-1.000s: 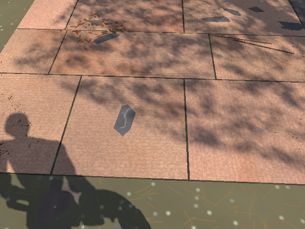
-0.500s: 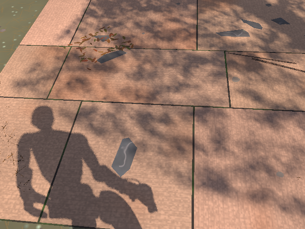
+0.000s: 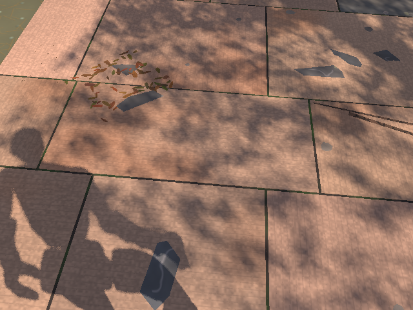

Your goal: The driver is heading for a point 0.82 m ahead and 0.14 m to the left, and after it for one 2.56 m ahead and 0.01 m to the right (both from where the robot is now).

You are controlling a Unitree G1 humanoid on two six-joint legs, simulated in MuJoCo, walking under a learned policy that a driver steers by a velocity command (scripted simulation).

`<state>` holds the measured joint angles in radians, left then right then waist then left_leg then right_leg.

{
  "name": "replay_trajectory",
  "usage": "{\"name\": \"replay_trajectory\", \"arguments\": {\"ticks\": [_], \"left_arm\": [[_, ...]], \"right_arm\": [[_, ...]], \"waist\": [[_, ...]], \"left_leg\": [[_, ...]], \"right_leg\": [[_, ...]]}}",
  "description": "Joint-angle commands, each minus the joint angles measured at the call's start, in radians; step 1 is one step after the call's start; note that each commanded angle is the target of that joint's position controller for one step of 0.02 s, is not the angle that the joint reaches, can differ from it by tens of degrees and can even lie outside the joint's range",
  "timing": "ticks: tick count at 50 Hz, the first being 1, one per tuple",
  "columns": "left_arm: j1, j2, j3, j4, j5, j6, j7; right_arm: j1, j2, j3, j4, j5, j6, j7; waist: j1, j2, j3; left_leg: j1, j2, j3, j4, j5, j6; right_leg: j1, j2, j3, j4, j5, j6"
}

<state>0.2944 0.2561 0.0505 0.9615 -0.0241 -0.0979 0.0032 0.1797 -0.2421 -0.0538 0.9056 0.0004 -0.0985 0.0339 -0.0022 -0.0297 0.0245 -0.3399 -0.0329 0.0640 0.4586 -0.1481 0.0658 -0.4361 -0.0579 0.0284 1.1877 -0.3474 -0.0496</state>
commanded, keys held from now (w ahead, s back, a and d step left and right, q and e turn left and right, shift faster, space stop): w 0.42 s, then w+q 0.58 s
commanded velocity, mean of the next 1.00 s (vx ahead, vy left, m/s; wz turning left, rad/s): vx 0.50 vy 0.00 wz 0.22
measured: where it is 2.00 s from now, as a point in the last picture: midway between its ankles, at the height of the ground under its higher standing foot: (175, 205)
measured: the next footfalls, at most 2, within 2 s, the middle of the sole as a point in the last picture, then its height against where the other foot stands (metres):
right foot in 0.42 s outside the picture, level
left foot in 1.00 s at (174, 251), level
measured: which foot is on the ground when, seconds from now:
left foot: down 0.00-0.44, up 0.46-0.98, down 1.00-1.00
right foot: up 0.00-0.40, down 0.42-1.00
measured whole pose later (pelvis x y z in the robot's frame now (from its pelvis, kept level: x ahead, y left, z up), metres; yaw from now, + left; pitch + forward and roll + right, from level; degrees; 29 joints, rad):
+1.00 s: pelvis +0.55 +0.00 -0.02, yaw +15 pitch +2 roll -1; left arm 0.33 0.25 0.08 0.99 -0.01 -0.05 0.03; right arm 0.05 -0.23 -0.08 0.79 0.03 -0.04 0.05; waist 0.02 0.01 0.04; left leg -0.51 0.00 0.08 0.61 -0.14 0.14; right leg 0.06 -0.08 -0.29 0.54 -0.46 0.04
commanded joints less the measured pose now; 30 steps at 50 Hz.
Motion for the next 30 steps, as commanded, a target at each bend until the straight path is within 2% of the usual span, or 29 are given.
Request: {"name": "replay_trajectory", "arguments": {"ticks": [1, 4, 6, 10, 15, 18, 19, 20, 21, 22, 23, 24, 25, 26, 27, 28, 29, 30], "left_arm": [[0.048, 0.051, 0.023, -0.048, 0.007, 0.010, 0.011], [-0.029, 0.058, 0.030, -0.080, 0.016, 0.023, 0.016], [-0.105, 0.055, 0.031, -0.104, 0.021, 0.020, 0.014], [-0.240, 0.030, 0.021, -0.140, 0.015, 0.011, -0.001], [-0.374, 0.033, 0.010, -0.191, 0.004, 0.001, -0.028], [-0.354, 0.060, 0.015, -0.202, 0.001, -0.009, -0.043], [-0.297, 0.082, 0.025, -0.189, 0.003, -0.012, -0.043], [-0.174, 0.113, 0.045, -0.151, 0.006, -0.013, -0.040], [0.012, 0.171, 0.070, -0.098, 0.012, -0.012, -0.032], [0.158, 0.276, 0.094, -0.076, 0.034, -0.009, -0.023], [0.178, 0.227, 0.078, -0.066, 0.024, -0.005, -0.026], [0.105, 0.160, 0.057, -0.078, 0.018, -0.008, -0.024], [0.017, 0.120, 0.044, -0.098, 0.020, -0.009, -0.020], [-0.055, 0.086, 0.032, -0.104, 0.024, -0.013, -0.024], [-0.098, 0.054, 0.023, -0.104, 0.031, -0.020, -0.026], [-0.111, 0.046, 0.022, -0.096, 0.038, -0.023, -0.028], [-0.101, 0.049, 0.024, -0.085, 0.040, -0.026, -0.028], [-0.091, 0.062, 0.028, -0.074, 0.041, -0.029, -0.024]], "right_arm": [[0.019, -0.080, -0.012, -0.025, -0.008, -0.017, 0.004], [0.073, -0.125, -0.022, 0.003, -0.007, -0.020, -0.014], [0.111, -0.130, -0.022, 0.017, -0.004, -0.013, -0.027], [0.170, -0.140, -0.021, 0.038, 0.006, -0.005, -0.038], [0.250, -0.151, -0.027, 0.083, 0.014, 0.015, -0.042], [0.237, -0.167, -0.037, 0.091, 0.018, 0.028, -0.048], [0.214, -0.176, -0.040, 0.086, 0.019, 0.031, -0.048], [0.188, -0.171, -0.037, 0.080, 0.019, 0.036, -0.048], [0.181, -0.141, -0.025, 0.066, 0.011, 0.037, -0.047], [0.277, -0.041, 0.006, 0.046, -0.001, 0.023, -0.039], [0.302, -0.017, 0.018, 0.065, 0.018, -0.002, -0.032], [0.215, -0.126, -0.012, 0.050, 0.048, -0.017, -0.029], [0.138, -0.143, -0.017, 0.027, 0.058, -0.021, -0.032], [0.103, -0.128, -0.021, 0.024, 0.049, -0.014, -0.039], [0.110, -0.119, -0.031, 0.029, 0.038, 0.003, -0.046], [0.141, -0.092, -0.031, 0.039, 0.037, 0.021, -0.046], [0.160, -0.064, -0.029, 0.046, 0.037, 0.034, -0.046], [0.159, -0.054, -0.030, 0.043, 0.037, 0.044, -0.047]], "waist": [[0.022, 0.116, -0.057], [0.019, 0.088, -0.013], [0.000, 0.079, 0.000], [-0.042, 0.085, 0.024], [-0.082, 0.085, 0.068], [-0.047, 0.106, 0.049], [-0.010, 0.120, 0.012], [0.058, 0.117, -0.060], [0.129, 0.084, -0.185], [0.119, -0.126, -0.351], [0.118, -0.244, -0.448], [0.120, -0.152, -0.303], [0.094, -0.096, -0.193], [0.060, -0.032, -0.114], [0.026, -0.045, -0.070], [0.002, -0.067, -0.054], [-0.007, -0.064, -0.045], [-0.015, -0.055, -0.028]], "left_leg": [[0.133, 0.252, -0.281, -0.302, 0.076, 0.165], [0.136, 0.250, -0.222, -0.339, 0.166, 0.179], [0.177, 0.245, -0.197, -0.344, 0.198, 0.168], [0.216, 0.217, -0.135, -0.351, 0.179, 0.134], [0.367, 0.272, -0.139, -0.298, 0.178, 0.132], [0.431, 0.305, -0.146, -0.221, 0.307, 0.111], [0.429, 0.297, -0.134, -0.159, 0.454, 0.098], [0.402, 0.258, -0.099, -0.018, 0.606, 0.077], [0.268, 0.201, -0.058, 0.212, 0.560, 0.045], [-0.120, 0.062, -0.015, 0.618, 0.143, -0.021], [-0.319, -0.032, -0.146, 0.828, -0.420, -0.031], [-0.412, 0.033, -0.210, 0.912, -0.387, -0.009], [-0.417, 0.092, -0.180, 0.888, -0.293, 0.003], [-0.371, 0.133, -0.164, 0.819, -0.214, 0.001], [-0.317, 0.164, -0.171, 0.755, -0.161, 0.001], [-0.261, 0.174, -0.174, 0.731, -0.128, 0.000], [-0.242, 0.175, -0.171, 0.720, -0.111, -0.003], [-0.257, 0.174, -0.174, 0.707, -0.083, -0.007]], "right_leg": [[-0.141, -0.095, 0.037, -0.027, 0.093, -0.002], [-0.227, -0.105, 0.030, -0.148, 0.205, 0.025], [-0.281, -0.103, 0.025, -0.263, 0.307, 0.038], [-0.250, -0.066, -0.010, -0.494, 0.460, 0.039], [-0.280, -0.038, -0.022, -0.631, 0.403, 0.023], [-0.206, -0.013, -0.034, -0.676, 0.297, -0.014], [-0.106, 0.016, -0.058, -0.687, 0.271, -0.031], [0.071, 0.052, -0.089, -0.708, 0.281, -0.055], [0.357, 0.007, -0.036, -0.678, 0.312, -0.098], [0.776, -0.266, 0.361, -0.691, 0.258, -0.231], [0.877, -0.378, 0.701, -0.860, 0.138, -0.308], [0.756, -0.342, 0.578, -0.878, 0.082, -0.246], [0.601, -0.307, 0.415, -0.899, 0.114, -0.199], [0.448, -0.264, 0.302, -0.945, 0.164, -0.169], [0.354, -0.223, 0.212, -0.984, 0.197, -0.141], [0.292, -0.205, 0.156, -1.015, 0.215, -0.131], [0.260, -0.197, 0.115, -1.036, 0.251, -0.134], [0.246, -0.194, 0.072, -1.052, 0.294, -0.138]]}}
Velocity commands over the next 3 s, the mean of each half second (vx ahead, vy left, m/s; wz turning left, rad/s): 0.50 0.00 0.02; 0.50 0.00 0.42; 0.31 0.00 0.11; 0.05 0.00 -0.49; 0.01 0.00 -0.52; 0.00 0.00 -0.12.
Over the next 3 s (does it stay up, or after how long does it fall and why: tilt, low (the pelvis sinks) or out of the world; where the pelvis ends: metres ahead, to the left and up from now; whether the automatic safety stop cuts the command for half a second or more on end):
stays up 0.85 0.10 0.00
